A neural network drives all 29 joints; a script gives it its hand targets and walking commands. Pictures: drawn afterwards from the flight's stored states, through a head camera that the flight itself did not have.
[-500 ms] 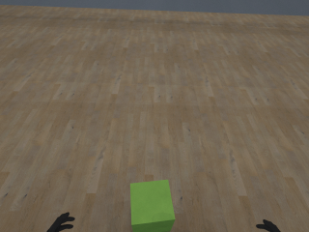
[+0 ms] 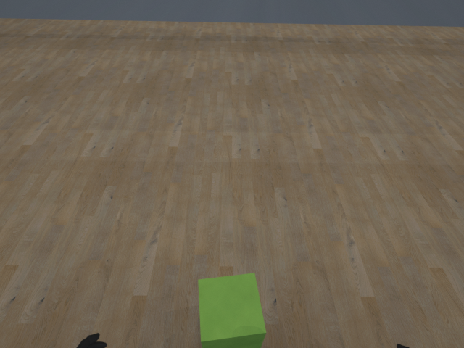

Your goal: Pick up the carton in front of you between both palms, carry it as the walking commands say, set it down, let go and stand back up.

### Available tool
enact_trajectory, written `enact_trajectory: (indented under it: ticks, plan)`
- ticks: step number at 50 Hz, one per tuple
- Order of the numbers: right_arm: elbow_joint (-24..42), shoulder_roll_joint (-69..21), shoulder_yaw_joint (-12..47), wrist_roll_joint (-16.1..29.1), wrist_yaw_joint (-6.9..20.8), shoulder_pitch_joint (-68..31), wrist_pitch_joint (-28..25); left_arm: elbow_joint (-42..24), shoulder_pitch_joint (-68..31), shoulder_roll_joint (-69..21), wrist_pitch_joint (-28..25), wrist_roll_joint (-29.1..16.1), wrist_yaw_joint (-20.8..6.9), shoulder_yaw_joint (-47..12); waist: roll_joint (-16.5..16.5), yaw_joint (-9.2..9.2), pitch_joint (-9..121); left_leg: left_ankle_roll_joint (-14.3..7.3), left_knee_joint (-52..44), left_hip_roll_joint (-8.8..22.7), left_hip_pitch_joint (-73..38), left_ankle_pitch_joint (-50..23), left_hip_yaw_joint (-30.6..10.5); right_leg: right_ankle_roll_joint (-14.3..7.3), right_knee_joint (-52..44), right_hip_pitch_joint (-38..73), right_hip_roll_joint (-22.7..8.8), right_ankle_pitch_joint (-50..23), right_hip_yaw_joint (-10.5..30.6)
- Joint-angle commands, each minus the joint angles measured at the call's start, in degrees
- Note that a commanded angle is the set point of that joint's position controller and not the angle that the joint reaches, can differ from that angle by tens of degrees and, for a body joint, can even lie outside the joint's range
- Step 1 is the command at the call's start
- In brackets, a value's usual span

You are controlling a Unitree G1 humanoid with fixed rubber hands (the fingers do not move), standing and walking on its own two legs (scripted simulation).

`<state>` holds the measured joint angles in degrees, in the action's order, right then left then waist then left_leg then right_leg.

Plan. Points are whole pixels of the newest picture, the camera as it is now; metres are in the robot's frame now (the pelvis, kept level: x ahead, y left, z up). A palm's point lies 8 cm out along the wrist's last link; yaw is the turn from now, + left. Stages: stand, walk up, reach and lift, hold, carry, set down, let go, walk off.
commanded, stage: stand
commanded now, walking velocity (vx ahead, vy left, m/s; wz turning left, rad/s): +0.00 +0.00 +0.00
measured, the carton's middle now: (229, 316) +0.39 +0.03 -0.65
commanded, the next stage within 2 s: none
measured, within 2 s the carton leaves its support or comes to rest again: neither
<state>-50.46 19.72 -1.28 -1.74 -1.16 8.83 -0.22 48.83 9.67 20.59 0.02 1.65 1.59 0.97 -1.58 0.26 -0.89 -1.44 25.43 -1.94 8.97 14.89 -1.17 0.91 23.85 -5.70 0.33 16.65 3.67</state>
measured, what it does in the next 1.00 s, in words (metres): stands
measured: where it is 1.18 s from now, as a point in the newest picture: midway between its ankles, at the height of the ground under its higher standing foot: outside the picture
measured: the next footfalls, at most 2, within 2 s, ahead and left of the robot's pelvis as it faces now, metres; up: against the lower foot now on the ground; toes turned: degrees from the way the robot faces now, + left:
none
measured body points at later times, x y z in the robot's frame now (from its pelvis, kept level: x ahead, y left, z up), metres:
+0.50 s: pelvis -0.02 +0.00 +0.00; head -0.02 +0.01 +0.45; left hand +0.08 +0.30 -0.12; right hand +0.09 -0.31 -0.10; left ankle -0.01 +0.10 -0.74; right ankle -0.04 -0.13 -0.74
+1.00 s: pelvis -0.02 +0.00 +0.01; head -0.02 +0.00 +0.46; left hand +0.08 +0.31 -0.12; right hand +0.08 -0.32 -0.10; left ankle -0.01 +0.10 -0.74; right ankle -0.04 -0.13 -0.74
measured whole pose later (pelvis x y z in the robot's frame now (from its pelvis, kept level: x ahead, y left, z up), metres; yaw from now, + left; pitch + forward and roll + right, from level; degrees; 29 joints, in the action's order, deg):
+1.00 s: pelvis -0.02 +0.00 +0.01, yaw +1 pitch -2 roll +0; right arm -59.6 22.1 0.1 -1.0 -0.8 6.6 -0.7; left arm 58.1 7.9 22.3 -0.6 1.0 0.7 0.4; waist -0.8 0.2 -1.7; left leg -0.9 20.6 -1.5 7.6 10.6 -2.0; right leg 0.7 19.0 -4.2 0.4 12.5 2.9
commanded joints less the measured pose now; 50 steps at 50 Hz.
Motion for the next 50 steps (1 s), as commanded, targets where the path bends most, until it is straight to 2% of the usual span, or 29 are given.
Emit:
enact_trajectory:
  ticks: [1,19,50]
  plan:
    - [2.2,9.6,-2.0,0.1,-0.2,-2.0,-0.7,-2.2,-1.6,8.4,-0.8,0.0,0.2,1.7,1.5,-0.07,2.1,0.1,-3.9,6.9,-2.1,-15.7,-5.8,-1.2,-3.1,-1.7,-5.0,-13.9,3.3]
    - [-2.6,11.0,-1.3,0.4,0.1,-3.3,-0.9,3.0,-2.1,9.7,-1.1,-0.2,-0.3,1.4,1.5,-0.10,0.7,-0.1,-6.5,7.4,-2.4,-11.3,-6.5,-1.5,-6.1,-1.9,-5.6,-11.0,4.1]
    - [-6.8,12.4,-0.4,0.8,0.2,-4.3,-1.1,7.0,-3.3,11.1,-1.1,-0.6,-0.7,1.1,1.6,-0.01,0.9,-0.2,-7.9,7.9,-2.6,-12.3,-7.3,-1.7,-7.8,-0.7,-6.3,-11.2,3.8]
